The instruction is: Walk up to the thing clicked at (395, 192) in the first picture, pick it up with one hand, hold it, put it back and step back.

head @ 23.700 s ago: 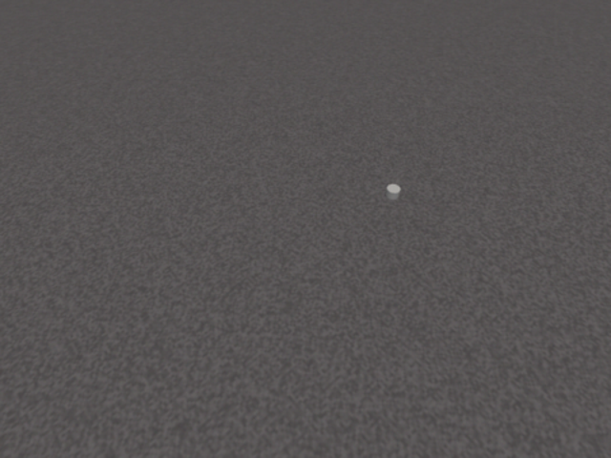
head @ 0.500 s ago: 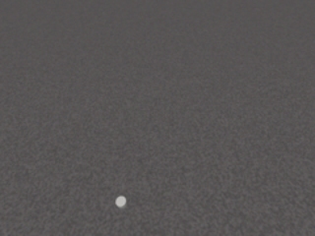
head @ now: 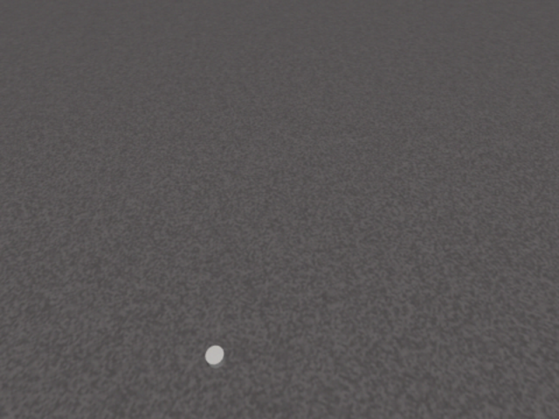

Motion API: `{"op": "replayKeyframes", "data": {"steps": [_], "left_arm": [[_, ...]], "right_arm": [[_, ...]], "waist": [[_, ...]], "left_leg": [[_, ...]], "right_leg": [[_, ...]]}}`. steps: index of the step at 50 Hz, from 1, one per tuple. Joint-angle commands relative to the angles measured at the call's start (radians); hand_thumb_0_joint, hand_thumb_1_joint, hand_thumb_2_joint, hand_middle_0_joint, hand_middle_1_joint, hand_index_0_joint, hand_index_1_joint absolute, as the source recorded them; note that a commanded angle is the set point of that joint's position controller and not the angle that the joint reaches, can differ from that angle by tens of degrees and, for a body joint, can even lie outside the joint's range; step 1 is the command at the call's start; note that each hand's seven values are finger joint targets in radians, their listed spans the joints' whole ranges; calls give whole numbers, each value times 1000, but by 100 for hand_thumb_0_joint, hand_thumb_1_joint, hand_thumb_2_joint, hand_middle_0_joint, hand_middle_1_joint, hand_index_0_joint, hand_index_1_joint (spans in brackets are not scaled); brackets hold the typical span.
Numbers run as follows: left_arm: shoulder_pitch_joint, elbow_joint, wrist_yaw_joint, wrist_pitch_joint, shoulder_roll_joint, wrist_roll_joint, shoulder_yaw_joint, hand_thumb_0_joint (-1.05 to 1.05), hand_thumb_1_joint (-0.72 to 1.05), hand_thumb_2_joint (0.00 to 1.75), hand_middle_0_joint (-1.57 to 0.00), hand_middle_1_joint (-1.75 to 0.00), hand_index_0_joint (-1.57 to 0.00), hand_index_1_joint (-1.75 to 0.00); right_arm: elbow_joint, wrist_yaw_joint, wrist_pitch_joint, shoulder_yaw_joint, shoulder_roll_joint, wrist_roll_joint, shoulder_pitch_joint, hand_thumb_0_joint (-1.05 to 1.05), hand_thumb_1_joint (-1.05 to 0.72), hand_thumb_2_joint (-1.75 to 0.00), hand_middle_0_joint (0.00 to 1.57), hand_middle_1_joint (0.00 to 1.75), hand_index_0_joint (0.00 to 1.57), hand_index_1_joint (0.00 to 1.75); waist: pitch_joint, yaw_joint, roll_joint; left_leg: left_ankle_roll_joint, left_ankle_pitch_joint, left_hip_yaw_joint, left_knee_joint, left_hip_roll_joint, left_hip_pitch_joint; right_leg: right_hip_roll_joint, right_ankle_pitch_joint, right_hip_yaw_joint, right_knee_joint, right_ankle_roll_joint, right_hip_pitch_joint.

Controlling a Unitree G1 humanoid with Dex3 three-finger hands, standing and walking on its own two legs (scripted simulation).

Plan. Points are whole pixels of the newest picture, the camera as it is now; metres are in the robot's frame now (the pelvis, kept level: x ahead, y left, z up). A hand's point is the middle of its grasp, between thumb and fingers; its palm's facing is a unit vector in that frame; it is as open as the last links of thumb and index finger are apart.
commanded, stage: stand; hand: left
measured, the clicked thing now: (215, 356) +0.46 +0.25 -0.76
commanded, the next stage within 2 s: none
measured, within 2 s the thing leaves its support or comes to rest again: neither
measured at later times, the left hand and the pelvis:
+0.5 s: hand out of the picture +0.07 +0.25 -0.16, palm faces -0.03 -0.94 -0.34, open 7.4 cm; pelvis +0.00 +0.00 +0.00, yaw +0 degrees
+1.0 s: hand out of the picture +0.07 +0.26 -0.16, palm faces -0.03 -0.94 -0.34, open 7.4 cm; pelvis +0.00 +0.00 +0.00, yaw +0 degrees
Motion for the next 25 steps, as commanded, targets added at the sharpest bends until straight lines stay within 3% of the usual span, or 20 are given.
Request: {"op": "replayKeyframes", "data": {"steps": [1, 4, 13, 25], "left_arm": [[-31, -52, 11, -17, 211, -3, 38, 0, 90, 90, -20, -30, -20, -30], [-33, -57, 11, -18, 215, -1, 38, 0, 90, 90, -20, -30, -20, -30], [-22, -57, 9, -17, 213, -5, 36, 0, 90, 90, -20, -30, -20, -30], [-8, -62, 10, -18, 212, -2, 35, 0, 90, 90, -20, -30, -20, -30]], "right_arm": [[-57, -9, -14, -42, -216, 2, -46, 0, -90, -90, 20, 30, 20, 30], [-57, -9, -16, -42, -216, 1, -34, 0, -90, -90, 20, 30, 20, 30], [-51, -9, -16, -40, -215, 1, -24, 0, -90, -90, 20, 30, 20, 30], [-54, -9, -15, -41, -218, 1, -10, 0, -90, -90, 20, 30, 20, 30]], "waist": [[-83, 4, 4], [-99, -1, 5], [-78, 2, 4], [-84, 2, 9]], "left_leg": [[28, 107, -92, -45, 110, 29], [33, 145, -88, -42, 110, 27], [28, 109, -91, -50, 106, 20], [36, 121, -96, -44, 109, 17]], "right_leg": [[-102, 74, 78, -54, -34, -25], [-108, 128, 81, -46, -35, -4], [-105, 79, 81, -52, -38, -24], [-106, 94, 80, -48, -36, -16]]}}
